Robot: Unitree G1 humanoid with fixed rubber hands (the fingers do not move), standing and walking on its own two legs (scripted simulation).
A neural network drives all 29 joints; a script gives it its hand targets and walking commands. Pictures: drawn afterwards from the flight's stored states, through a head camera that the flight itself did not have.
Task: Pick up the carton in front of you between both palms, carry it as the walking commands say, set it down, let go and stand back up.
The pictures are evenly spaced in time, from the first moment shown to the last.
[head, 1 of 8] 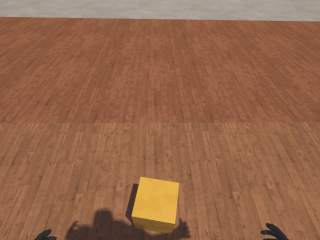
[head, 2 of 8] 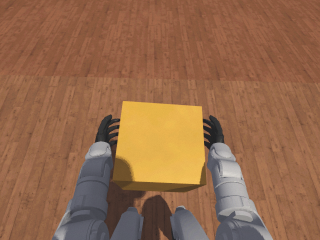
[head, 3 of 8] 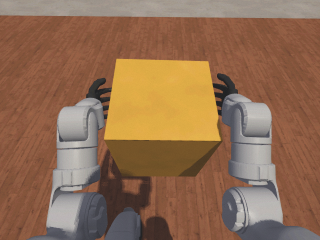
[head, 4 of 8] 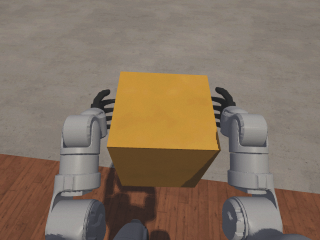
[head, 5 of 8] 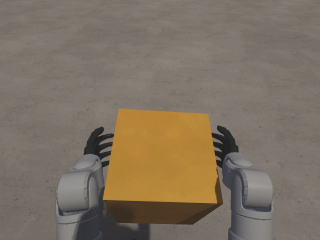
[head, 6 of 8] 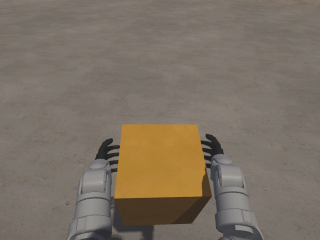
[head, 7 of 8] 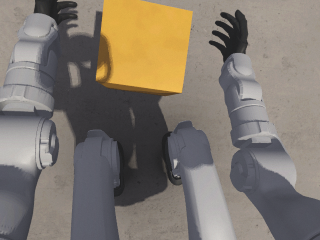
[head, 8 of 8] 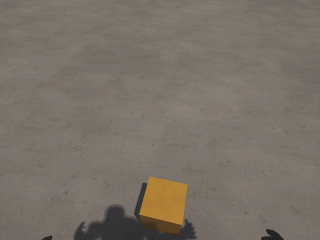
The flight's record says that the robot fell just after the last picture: no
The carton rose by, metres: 0.68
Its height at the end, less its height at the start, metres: -0.39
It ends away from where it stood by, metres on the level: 6.77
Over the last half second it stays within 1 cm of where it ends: yes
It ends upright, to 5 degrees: yes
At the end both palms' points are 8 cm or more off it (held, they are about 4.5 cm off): yes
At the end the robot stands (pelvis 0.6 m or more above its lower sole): yes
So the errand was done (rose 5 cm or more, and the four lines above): yes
